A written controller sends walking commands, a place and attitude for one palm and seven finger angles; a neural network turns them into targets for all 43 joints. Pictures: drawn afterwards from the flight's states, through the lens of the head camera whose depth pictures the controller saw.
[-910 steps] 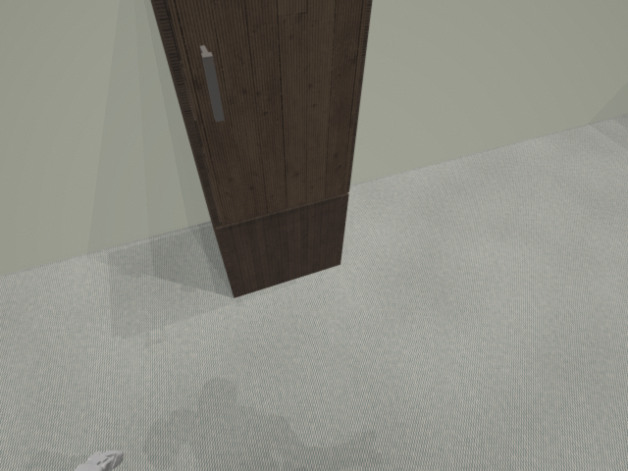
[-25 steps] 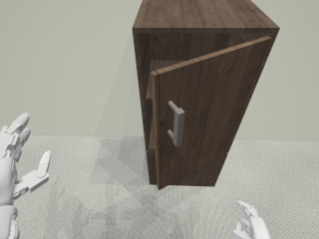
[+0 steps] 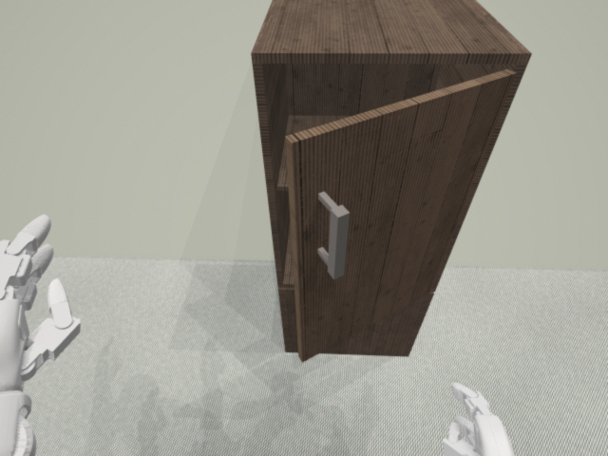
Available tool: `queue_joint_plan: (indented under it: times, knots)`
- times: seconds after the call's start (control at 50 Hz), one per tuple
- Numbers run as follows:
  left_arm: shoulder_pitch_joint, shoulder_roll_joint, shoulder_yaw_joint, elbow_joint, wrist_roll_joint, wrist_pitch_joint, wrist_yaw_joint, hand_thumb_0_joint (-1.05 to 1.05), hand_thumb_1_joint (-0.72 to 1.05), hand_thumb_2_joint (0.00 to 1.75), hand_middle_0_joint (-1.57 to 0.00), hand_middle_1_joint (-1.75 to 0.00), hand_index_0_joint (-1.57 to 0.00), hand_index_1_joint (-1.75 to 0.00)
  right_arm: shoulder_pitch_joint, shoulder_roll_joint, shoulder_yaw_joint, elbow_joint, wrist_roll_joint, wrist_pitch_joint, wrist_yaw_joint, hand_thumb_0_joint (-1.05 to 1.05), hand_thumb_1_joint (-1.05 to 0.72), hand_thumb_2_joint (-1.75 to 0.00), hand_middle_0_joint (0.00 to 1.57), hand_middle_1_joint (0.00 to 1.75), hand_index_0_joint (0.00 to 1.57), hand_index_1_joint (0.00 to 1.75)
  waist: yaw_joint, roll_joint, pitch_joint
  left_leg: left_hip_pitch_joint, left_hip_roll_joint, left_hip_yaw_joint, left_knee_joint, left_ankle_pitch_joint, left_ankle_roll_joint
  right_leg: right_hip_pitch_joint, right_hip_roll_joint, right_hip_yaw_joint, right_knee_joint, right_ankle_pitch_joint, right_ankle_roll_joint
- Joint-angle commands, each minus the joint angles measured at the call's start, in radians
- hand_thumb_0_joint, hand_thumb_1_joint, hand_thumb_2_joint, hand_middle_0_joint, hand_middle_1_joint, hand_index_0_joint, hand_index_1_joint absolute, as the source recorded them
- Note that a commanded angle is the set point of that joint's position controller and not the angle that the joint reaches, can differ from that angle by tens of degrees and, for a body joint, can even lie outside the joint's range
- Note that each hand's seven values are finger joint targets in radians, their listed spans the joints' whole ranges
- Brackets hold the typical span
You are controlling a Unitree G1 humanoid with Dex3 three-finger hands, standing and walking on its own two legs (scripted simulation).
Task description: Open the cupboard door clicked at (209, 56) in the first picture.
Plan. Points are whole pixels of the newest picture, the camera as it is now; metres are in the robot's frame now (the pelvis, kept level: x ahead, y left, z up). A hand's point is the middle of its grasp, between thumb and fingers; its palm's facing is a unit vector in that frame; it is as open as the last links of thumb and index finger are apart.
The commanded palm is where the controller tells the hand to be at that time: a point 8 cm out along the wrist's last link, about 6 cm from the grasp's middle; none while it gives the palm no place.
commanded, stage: step back with the hand held close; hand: left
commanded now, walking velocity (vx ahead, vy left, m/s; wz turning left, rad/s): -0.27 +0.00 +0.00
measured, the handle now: (330, 236) +0.41 +0.02 +0.08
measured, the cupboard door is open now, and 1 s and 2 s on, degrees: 32 32 32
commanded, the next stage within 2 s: stop stepping back and stand still in 1.10 s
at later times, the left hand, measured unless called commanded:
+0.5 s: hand (25, 375) +0.14 +0.28 +0.15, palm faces +0.37 -0.77 -0.51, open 7.4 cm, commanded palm +0.08 +0.32 +0.17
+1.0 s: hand out of the picture +0.05 +0.30 +0.16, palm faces +0.45 -0.76 -0.46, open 7.5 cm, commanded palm -0.03 +0.34 +0.17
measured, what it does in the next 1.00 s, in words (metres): walks backwards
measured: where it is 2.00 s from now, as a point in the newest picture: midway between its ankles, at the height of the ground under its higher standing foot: outside the picture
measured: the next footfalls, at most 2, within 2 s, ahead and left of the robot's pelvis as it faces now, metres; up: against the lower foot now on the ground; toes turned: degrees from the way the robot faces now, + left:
right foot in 1.18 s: -0.24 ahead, -0.10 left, +0.00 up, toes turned +2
left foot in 1.34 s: -0.12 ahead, +0.11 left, +0.00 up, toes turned +1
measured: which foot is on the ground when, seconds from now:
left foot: down 0.00-1.00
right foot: down 0.00-0.94, up 0.96-1.00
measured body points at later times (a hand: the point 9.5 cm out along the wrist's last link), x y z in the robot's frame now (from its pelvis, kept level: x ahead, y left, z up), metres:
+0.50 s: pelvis -0.06 +0.02 -0.01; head -0.03 +0.02 +0.44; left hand +0.11 +0.32 +0.17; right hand +0.12 -0.22 -0.08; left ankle -0.01 +0.12 -0.75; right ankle -0.01 -0.12 -0.75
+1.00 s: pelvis -0.15 +0.03 -0.03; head -0.12 +0.06 +0.42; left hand +0.02 +0.34 +0.18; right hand +0.03 -0.20 -0.10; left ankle -0.01 +0.12 -0.75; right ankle -0.07 -0.11 -0.72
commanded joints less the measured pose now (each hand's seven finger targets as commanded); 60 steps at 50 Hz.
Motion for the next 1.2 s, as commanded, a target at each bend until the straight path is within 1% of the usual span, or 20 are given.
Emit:
queue_joint_plan:
  times: [0.0, 0.02, 0.06, 0.1, 0.16, 0.28, 0.5, 0.62, 0.7, 0.8, 0.86, 0.92, 0.94, 0.98, 1.08, 1.1, 1.12, 1.14, 1.16, 1.18]
  knots:
    - [-0.153, 0.319, 0.233, -0.247, -0.008, -0.096, 0.019, 0.0, 0.9, 0.9, -0.2, -0.3, -0.2, -0.3, -0.13, -0.143, -0.043, -0.198, 0.011, -0.031, -0.011, 0.0, -0.9, -0.9, 0.2, 0.3, 0.2, 0.3, -0.045, -0.021, 0.018, -0.084, 0.007, -0.032, -0.017, 0.178, 0.032, -0.153, -0.028, 0.06, -0.1, 0.182, 0.003]
    - [-0.044, 0.237, 0.177, -0.166, -0.007, -0.092, 0.005, 0.0, 0.9, 0.9, -0.2, -0.3, -0.2, -0.3, -0.126, -0.124, -0.046, -0.188, 0.007, -0.014, -0.01, 0.0, -0.9, -0.9, 0.2, 0.3, 0.2, 0.3, -0.043, -0.073, -0.005, -0.086, 0.005, -0.042, 0.004, 0.169, 0.033, -0.154, -0.047, 0.056, -0.095, 0.177, 0.003]
    - [0.027, 0.201, 0.14, -0.187, -0.004, -0.095, -0.003, 0.0, 0.9, 0.9, -0.2, -0.3, -0.2, -0.3, -0.124, -0.124, -0.047, -0.205, 0.008, 0.003, -0.004, 0.0, -0.9, -0.9, 0.2, 0.3, 0.2, 0.3, -0.047, -0.072, -0.068, -0.075, 0.004, -0.024, 0.035, 0.193, 0.033, -0.16, -0.063, 0.055, -0.077, 0.205, 0.005]
    - [0.052, 0.217, 0.154, -0.227, -0.003, -0.106, 0.005, 0.0, 0.9, 0.9, -0.2, -0.3, -0.2, -0.3, -0.114, -0.129, -0.05, -0.212, 0.007, 0.009, -0.009, 0.0, -0.9, -0.9, 0.2, 0.3, 0.2, 0.3, -0.048, -0.004, -0.138, -0.068, 0.012, -0.025, 0.039, 0.295, 0.029, -0.122, -0.063, 0.038, -0.027, 0.284, 0.005]
    - [0.074, 0.241, 0.172, -0.274, -0.006, -0.103, 0.016, 0.0, 0.9, 0.9, -0.2, -0.3, -0.2, -0.3, -0.101, -0.135, -0.063, -0.23, 0.013, 0.022, -0.011, 0.0, -0.9, -0.9, 0.2, 0.3, 0.2, 0.3, -0.051, -0.025, -0.206, -0.054, 0.022, -0.021, 0.063, 0.392, 0.026, -0.106, -0.059, 0.036, 0.013, 0.382, 0.014]
    - [0.104, 0.286, 0.22, -0.306, -0.01, -0.104, 0.035, 0.0, 0.9, 0.9, -0.2, -0.3, -0.2, -0.3, -0.112, -0.13, -0.075, -0.245, 0.017, 0.037, -0.023, 0.0, -0.9, -0.9, 0.2, 0.3, 0.2, 0.3, -0.046, -0.01, -0.221, -0.104, 0.026, -0.028, 0.069, 0.404, 0.021, -0.097, -0.059, 0.034, 0.058, 0.414, 0.015]
    - [0.096, 0.262, 0.219, -0.309, 0.018, -0.156, 0.05, 0.0, 0.9, 0.9, -0.2, -0.3, -0.2, -0.3, -0.089, -0.15, -0.076, -0.263, 0.019, 0.002, -0.024, 0.0, -0.9, -0.9, 0.2, 0.3, 0.2, 0.3, -0.057, 0.04, -0.101, -0.482, 0.073, -0.119, -0.078, -0.225, 0.066, -0.034, -0.014, 0.055, 0.122, 0.003, 0.023]
    - [0.06, 0.257, 0.24, -0.34, 0.046, -0.192, 0.05, 0.0, 0.9, 0.9, -0.2, -0.3, -0.2, -0.3, -0.063, -0.156, -0.082, -0.266, 0.014, -0.045, -0.022, 0.0, -0.9, -0.9, 0.2, 0.3, 0.2, 0.3, -0.055, 0.09, -0.109, -0.697, 0.116, -0.178, -0.105, -0.447, 0.104, 0.081, 0.029, 0.078, 0.291, 0.017, 0.029]
    - [0.036, 0.258, 0.244, -0.347, 0.044, -0.208, 0.051, 0.0, 0.9, 0.9, -0.2, -0.3, -0.2, -0.3, -0.04, -0.142, -0.083, -0.248, 0.008, -0.07, -0.019, 0.0, -0.9, -0.9, 0.2, 0.3, 0.2, 0.3, -0.066, -0.013, -0.095, -0.618, 0.064, -0.131, 0.024, -0.416, 0.078, -0.068, -0.017, 0.165, 0.191, -0.052, 0.005]
    - [-0.028, 0.261, 0.2, -0.35, 0.025, -0.208, 0.068, 0.0, 0.9, 0.9, -0.2, -0.3, -0.2, -0.3, -0.028, -0.121, -0.076, -0.188, 0.002, -0.07, -0.018, 0.0, -0.9, -0.9, 0.2, 0.3, 0.2, 0.3, -0.085, -0.105, -0.08, -0.243, -0.029, -0.047, 0.275, -0.221, 0.001, -0.509, -0.136, 0.222, -0.036, -0.267, -0.051]
    - [-0.016, 0.278, 0.223, -0.348, 0.019, -0.211, 0.073, 0.0, 0.9, 0.9, -0.2, -0.3, -0.2, -0.3, -0.041, -0.132, -0.078, -0.192, 0.008, -0.057, -0.022, 0.0, -0.9, -0.9, 0.2, 0.3, 0.2, 0.3, -0.085, -0.051, -0.084, -0.307, 0.011, -0.115, 0.163, -0.294, 0.02, -0.476, -0.081, 0.154, 0.035, -0.298, -0.02]
    - [0.02, 0.281, 0.275, -0.392, 0.028, -0.221, 0.063, 0.0, 0.9, 0.9, -0.2, -0.3, -0.2, -0.3, -0.08, -0.147, -0.084, -0.227, 0.004, -0.069, -0.025, 0.0, -0.9, -0.9, 0.2, 0.3, 0.2, 0.3, -0.057, 0.248, -0.143, -0.7, 0.242, -0.391, -0.252, -0.557, 0.12, -0.056, 0.097, 0.034, 0.547, -0.155, 0.037]
    - [0.005, 0.306, 0.294, -0.439, 0.029, -0.223, 0.058, 0.0, 0.9, 0.9, -0.2, -0.3, -0.2, -0.3, -0.066, -0.128, -0.097, -0.229, -0.003, -0.077, -0.021, 0.0, -0.9, -0.9, 0.2, 0.3, 0.2, 0.3, -0.056, 0.226, -0.193, -0.654, 0.285, -0.415, -0.276, -0.47, 0.144, -0.06, 0.106, 0.053, 0.7, -0.195, 0.034]
    - [0.06, 0.316, 0.304, -0.406, 0.011, -0.223, 0.056, 0.0, 0.9, 0.9, -0.2, -0.3, -0.2, -0.3, -0.058, -0.121, -0.109, -0.21, 0.004, -0.101, -0.003, 0.0, -0.9, -0.9, 0.2, 0.3, 0.2, 0.3, -0.054, 0.13, -0.219, -0.441, 0.279, -0.355, -0.202, -0.288, 0.148, -0.21, 0.099, 0.088, 0.74, -0.289, 0.019]
    - [0.076, 0.26, 0.222, -0.365, -0.022, -0.183, 0.063, 0.0, 0.9, 0.9, -0.2, -0.3, -0.2, -0.3, -0.085, -0.106, -0.08, -0.172, -0.01, -0.103, 0.015, 0.0, -0.9, -0.9, 0.2, 0.3, 0.2, 0.3, -0.062, 0.19, -0.147, -0.357, 0.225, -0.215, -0.247, -0.23, 0.071, -0.157, 0.086, 0.02, 0.329, -0.343, -0.019]
    - [0.054, 0.245, 0.198, -0.357, -0.028, -0.184, 0.054, 0.0, 0.9, 0.9, -0.2, -0.3, -0.2, -0.3, -0.082, -0.107, -0.076, -0.163, -0.011, -0.099, 0.018, 0.0, -0.9, -0.9, 0.2, 0.3, 0.2, 0.3, -0.058, 0.166, -0.144, -0.329, 0.195, -0.18, -0.211, -0.194, 0.035, -0.146, 0.08, 0.017, 0.165, -0.315, -0.033]
    - [0.024, 0.259, 0.196, -0.355, -0.029, -0.192, 0.048, 0.0, 0.9, 0.9, -0.2, -0.3, -0.2, -0.3, -0.077, -0.104, -0.078, -0.157, -0.008, -0.091, 0.022, 0.0, -0.9, -0.9, 0.2, 0.3, 0.2, 0.3, -0.061, 0.074, -0.148, -0.267, 0.152, -0.124, -0.079, -0.137, -0.006, -0.191, 0.004, 0.098, -0.027, -0.26, -0.066]
    - [0.0, 0.302, 0.21, -0.359, -0.018, -0.201, 0.049, 0.0, 0.9, 0.9, -0.2, -0.3, -0.2, -0.3, -0.063, -0.097, -0.081, -0.146, -0.001, -0.071, 0.024, 0.0, -0.9, -0.9, 0.2, 0.3, 0.2, 0.3, -0.071, -0.121, -0.145, -0.165, 0.056, -0.045, 0.227, -0.065, -0.049, -0.379, -0.183, 0.356, -0.165, -0.249, -0.136]
    - [-0.043, 0.344, 0.227, -0.379, -0.008, -0.208, 0.056, 0.0, 0.9, 0.9, -0.2, -0.3, -0.2, -0.3, -0.09, -0.09, -0.07, -0.138, -0.007, -0.069, 0.022, 0.0, -0.9, -0.9, 0.2, 0.3, 0.2, 0.3, -0.046, -0.231, -0.137, -0.177, -0.03, -0.012, 0.504, -0.109, -0.071, -0.48, -0.345, 0.45, -0.21, -0.042, -0.193]
    - [-0.096, 0.368, 0.247, -0.378, 0.011, -0.212, 0.066, 0.0, 0.9, 0.9, -0.2, -0.3, -0.2, -0.3, -0.11, -0.089, -0.059, -0.135, -0.028, -0.081, 0.02, 0.0, -0.9, -0.9, 0.2, 0.3, 0.2, 0.3, -0.035, -0.198, -0.158, -0.257, -0.053, -0.014, 0.634, -0.199, -0.072, -0.443, -0.362, 0.398, -0.124, 0.265, -0.22]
